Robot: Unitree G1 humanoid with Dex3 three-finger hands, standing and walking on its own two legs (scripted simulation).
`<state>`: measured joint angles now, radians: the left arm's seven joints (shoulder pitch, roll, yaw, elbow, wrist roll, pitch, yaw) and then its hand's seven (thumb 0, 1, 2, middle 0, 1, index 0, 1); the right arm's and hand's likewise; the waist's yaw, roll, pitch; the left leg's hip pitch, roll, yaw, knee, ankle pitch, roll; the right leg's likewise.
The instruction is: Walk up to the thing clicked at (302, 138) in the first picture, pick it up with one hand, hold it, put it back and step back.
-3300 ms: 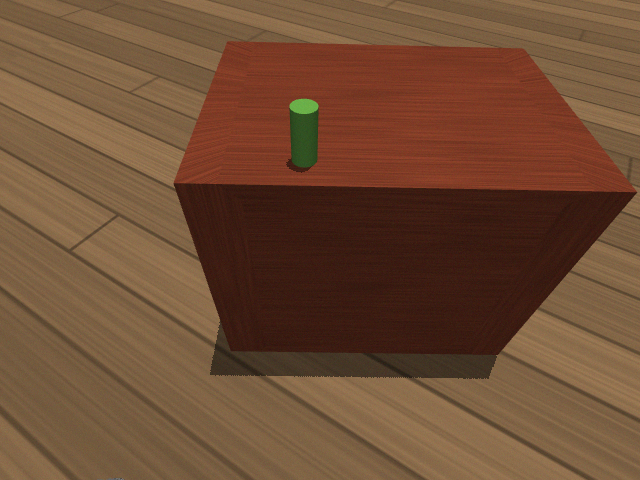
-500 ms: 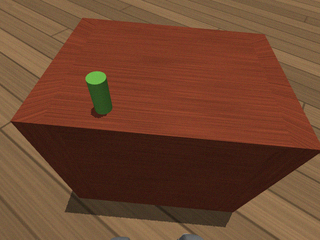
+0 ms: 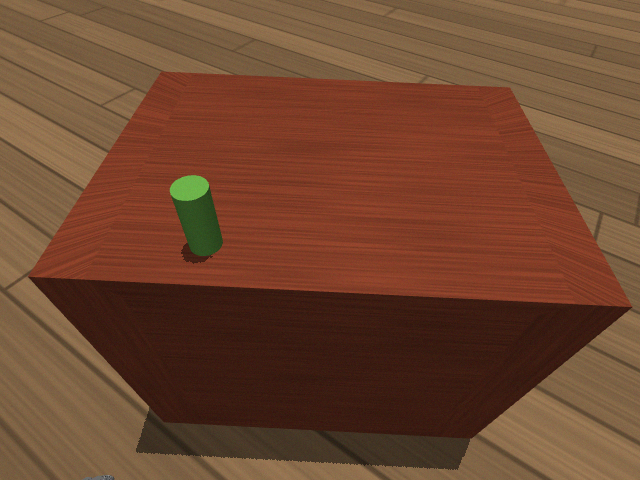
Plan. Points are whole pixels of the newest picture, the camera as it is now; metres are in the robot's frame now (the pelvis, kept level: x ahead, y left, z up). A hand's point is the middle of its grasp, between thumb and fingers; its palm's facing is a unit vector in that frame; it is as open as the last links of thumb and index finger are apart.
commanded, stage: walk up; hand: left
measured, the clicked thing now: (198, 217) +0.47 +0.20 +0.04
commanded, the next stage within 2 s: stand in 0.70 s
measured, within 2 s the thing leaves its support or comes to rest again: neither
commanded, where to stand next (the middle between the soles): +0.07 +0.00 m, yaw +0 degrees
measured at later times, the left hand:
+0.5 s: hand out of the picture +0.12 +0.25 -0.14, palm faces -0.06 -0.94 -0.35, open 7.4 cm
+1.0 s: hand out of the picture +0.10 +0.25 -0.14, palm faces -0.05 -0.94 -0.34, open 7.4 cm
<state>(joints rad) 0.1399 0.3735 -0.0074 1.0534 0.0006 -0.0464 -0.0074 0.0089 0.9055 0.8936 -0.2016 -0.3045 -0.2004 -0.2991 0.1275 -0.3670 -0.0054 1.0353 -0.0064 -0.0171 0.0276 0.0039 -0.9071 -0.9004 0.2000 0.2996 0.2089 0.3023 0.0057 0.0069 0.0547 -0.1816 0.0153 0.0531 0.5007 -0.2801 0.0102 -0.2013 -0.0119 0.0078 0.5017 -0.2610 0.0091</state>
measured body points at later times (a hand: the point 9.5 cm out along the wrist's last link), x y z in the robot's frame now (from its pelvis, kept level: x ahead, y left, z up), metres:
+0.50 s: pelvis +0.01 +0.00 +0.01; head +0.02 +0.00 +0.46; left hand +0.12 +0.30 -0.12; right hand +0.08 -0.31 -0.12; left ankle +0.00 +0.11 -0.74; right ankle +0.01 -0.13 -0.74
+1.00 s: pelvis +0.01 +0.00 +0.01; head +0.02 +0.00 +0.46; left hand +0.11 +0.30 -0.12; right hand +0.09 -0.30 -0.12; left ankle +0.00 +0.11 -0.74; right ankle +0.01 -0.13 -0.74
